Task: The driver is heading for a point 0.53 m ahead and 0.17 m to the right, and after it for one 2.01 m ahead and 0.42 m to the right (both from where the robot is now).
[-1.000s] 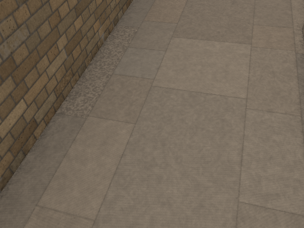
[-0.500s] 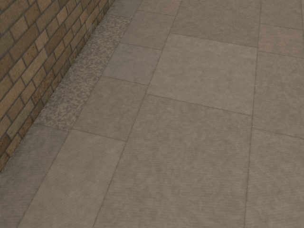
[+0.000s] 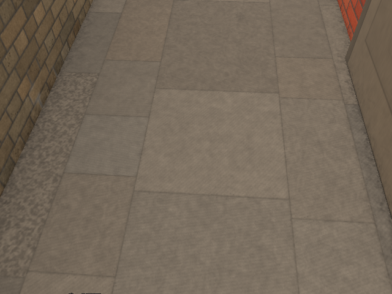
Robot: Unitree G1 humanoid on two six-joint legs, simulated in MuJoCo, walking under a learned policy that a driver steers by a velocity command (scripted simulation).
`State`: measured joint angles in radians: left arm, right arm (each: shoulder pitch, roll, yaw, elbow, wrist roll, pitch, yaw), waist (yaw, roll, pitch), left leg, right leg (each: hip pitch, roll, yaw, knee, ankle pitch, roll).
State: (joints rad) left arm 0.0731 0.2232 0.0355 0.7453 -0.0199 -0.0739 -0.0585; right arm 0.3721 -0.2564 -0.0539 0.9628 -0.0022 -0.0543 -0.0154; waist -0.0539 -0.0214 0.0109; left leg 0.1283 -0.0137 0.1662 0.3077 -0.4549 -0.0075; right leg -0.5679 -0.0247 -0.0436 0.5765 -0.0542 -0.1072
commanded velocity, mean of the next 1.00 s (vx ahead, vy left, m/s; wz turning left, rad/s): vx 0.39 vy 0.00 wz -0.56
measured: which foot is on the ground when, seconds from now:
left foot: down 0.00-0.00, up 0.02-0.48, down 0.50-0.94, up 0.96-1.00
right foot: up 0.00-0.00, down 0.02-0.52, up 0.54-0.92, down 0.94-1.00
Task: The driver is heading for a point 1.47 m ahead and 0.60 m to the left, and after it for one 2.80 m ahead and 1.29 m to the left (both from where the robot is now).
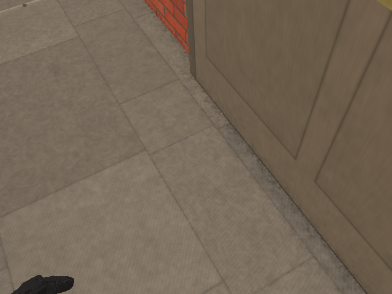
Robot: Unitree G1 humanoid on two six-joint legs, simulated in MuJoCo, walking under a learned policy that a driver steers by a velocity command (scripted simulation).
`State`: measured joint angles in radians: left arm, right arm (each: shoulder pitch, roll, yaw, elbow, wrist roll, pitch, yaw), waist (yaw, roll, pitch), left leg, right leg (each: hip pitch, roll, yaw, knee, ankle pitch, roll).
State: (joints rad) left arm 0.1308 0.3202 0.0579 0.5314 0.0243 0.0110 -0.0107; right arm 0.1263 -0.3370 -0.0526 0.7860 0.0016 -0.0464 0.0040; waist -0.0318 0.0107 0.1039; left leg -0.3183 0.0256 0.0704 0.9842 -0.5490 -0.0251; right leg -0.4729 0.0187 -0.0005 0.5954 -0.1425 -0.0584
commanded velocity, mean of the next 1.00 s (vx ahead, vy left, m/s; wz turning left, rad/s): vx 0.02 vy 0.00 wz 0.34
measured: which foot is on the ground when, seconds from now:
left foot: up 0.00-0.26, down 0.28-0.58, up 0.60-0.96, down 0.98-1.00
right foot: down 0.00-0.30, up 0.32-0.56, down 0.58-0.98, up 1.00-1.00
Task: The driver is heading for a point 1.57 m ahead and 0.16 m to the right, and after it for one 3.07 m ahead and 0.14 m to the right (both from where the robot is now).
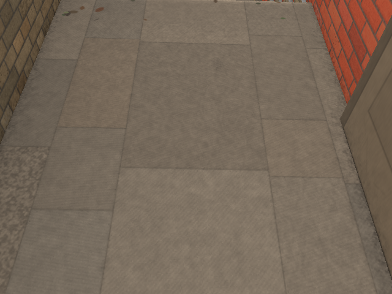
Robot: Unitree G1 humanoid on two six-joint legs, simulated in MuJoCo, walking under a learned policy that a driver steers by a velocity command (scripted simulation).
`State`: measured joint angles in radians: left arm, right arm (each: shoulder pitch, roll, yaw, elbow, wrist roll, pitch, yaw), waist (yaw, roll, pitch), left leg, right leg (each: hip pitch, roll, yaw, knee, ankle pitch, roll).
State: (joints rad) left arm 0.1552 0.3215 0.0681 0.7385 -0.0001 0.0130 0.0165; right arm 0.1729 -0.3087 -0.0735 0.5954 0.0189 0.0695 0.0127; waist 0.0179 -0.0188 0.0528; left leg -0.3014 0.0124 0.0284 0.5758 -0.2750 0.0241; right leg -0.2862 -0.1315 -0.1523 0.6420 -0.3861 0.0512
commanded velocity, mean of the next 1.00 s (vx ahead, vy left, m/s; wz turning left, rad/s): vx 0.25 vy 0.00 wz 0.21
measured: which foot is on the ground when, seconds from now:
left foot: down 0.00-0.48, up 0.50-0.88, down 0.90-1.00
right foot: up 0.00-0.46, down 0.48-0.90, up 0.92-1.00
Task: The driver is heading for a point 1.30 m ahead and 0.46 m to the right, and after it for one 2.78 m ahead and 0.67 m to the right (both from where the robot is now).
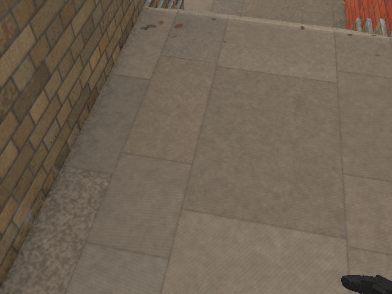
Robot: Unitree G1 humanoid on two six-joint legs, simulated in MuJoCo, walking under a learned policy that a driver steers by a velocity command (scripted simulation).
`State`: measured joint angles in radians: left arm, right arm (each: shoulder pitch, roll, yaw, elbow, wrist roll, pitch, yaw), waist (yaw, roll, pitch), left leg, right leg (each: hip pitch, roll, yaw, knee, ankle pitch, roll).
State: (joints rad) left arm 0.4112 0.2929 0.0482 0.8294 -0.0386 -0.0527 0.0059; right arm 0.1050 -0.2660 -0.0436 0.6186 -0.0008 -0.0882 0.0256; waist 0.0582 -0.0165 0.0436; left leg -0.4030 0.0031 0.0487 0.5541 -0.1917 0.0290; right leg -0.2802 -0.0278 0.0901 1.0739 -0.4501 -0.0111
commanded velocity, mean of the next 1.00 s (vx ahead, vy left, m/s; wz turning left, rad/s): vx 0.49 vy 0.00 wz -0.54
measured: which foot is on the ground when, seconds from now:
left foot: down 0.00-0.42, up 0.44-0.90, down 0.92-1.00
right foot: up 0.00-0.42, down 0.44-0.92, up 0.94-1.00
